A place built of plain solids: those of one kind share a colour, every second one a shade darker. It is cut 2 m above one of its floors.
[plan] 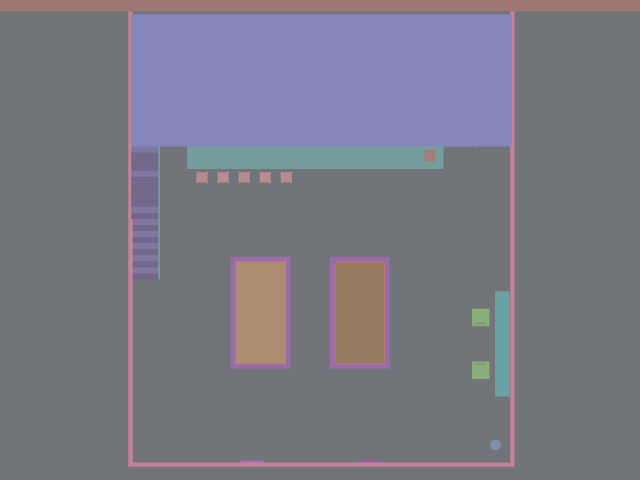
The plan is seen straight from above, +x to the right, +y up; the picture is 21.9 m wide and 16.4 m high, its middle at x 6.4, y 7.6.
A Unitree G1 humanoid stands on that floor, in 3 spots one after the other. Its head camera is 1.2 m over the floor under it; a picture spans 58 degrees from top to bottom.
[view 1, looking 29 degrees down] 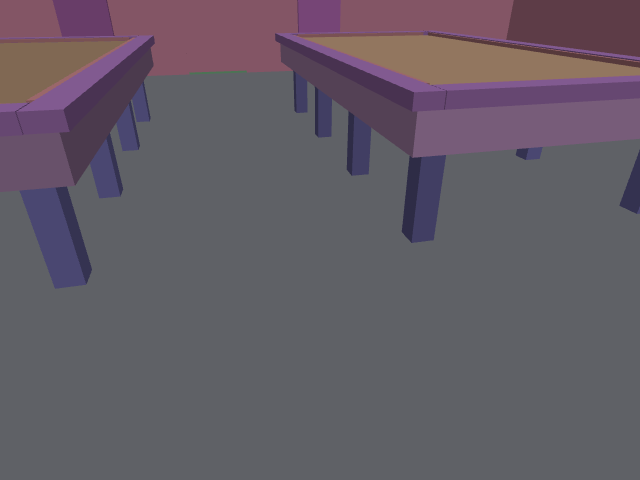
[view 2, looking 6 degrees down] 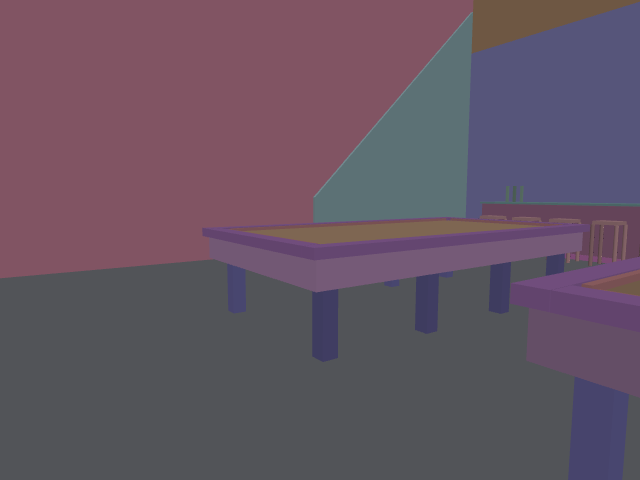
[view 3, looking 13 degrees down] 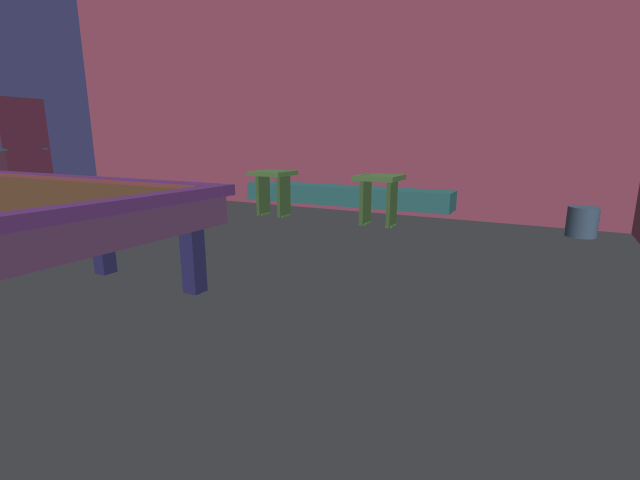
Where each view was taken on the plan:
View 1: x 6.24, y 8.78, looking -104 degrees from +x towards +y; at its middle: ground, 2.48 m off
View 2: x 7.67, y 1.65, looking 145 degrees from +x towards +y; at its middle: table_bed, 3.64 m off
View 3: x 6.07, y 1.00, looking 28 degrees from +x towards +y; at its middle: ground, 5.33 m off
